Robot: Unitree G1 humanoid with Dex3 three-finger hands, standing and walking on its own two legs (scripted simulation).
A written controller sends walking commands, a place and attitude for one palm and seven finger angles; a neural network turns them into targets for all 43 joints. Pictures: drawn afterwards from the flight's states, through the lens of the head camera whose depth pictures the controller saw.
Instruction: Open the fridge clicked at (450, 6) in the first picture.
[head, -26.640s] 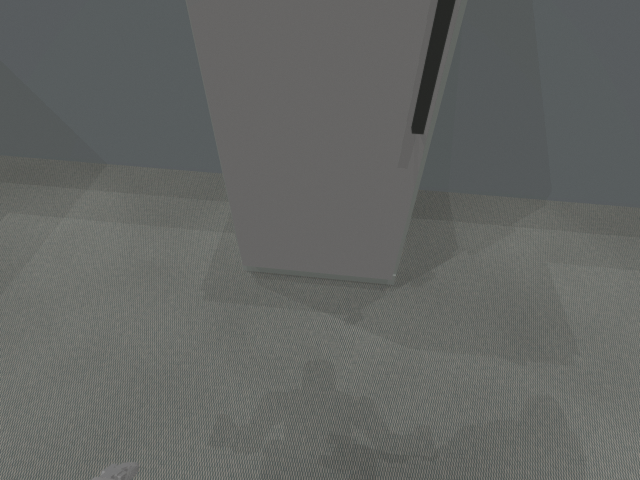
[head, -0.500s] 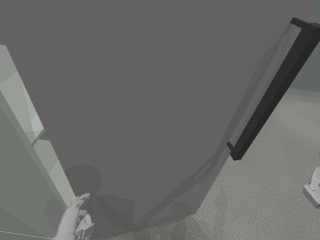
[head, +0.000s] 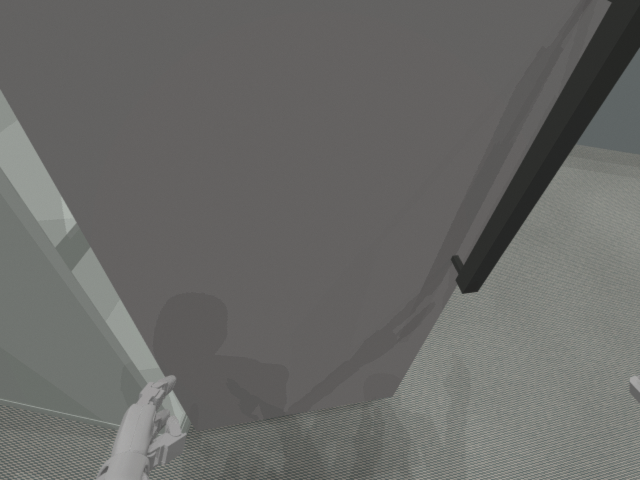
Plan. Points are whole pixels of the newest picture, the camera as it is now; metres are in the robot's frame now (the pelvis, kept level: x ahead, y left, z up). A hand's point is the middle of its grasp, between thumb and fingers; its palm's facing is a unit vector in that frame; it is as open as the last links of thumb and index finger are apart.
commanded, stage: step back with the hand held close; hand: right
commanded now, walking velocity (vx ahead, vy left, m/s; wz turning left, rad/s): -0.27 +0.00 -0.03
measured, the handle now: (516, 176) +0.44 -0.22 +0.19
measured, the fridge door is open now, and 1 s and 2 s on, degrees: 69 69 69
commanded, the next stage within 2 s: stop stepping back and stand still in 0.86 s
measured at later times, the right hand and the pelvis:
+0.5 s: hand out of the picture +0.09 -0.29 +0.17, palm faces +0.54 +0.71 -0.45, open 7.4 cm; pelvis -0.09 -0.01 -0.01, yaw -7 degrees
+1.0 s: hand out of the picture -0.04 -0.27 +0.18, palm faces +0.47 +0.80 -0.38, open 7.4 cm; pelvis -0.24 -0.02 -0.02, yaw +1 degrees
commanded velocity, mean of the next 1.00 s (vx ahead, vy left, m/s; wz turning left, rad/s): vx -0.31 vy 0.00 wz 0.07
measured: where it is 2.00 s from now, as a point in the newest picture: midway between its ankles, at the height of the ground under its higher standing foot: outside the picture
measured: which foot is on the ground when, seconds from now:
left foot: down 0.00-0.70, up 0.72-0.94, down 0.96-1.00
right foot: down 0.00-0.56, up 0.58-0.66, down 0.68-0.96, up 0.98-1.00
